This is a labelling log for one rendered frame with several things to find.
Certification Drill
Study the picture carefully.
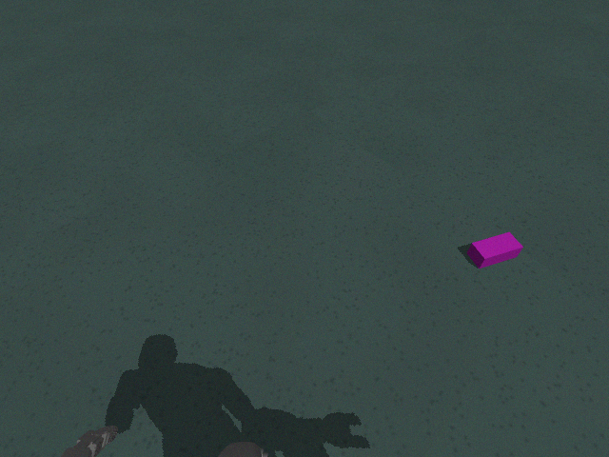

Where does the carton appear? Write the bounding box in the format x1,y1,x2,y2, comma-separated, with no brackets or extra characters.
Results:
467,232,523,268

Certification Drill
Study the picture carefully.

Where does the left robot hand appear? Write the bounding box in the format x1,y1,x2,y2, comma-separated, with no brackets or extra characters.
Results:
60,426,118,457

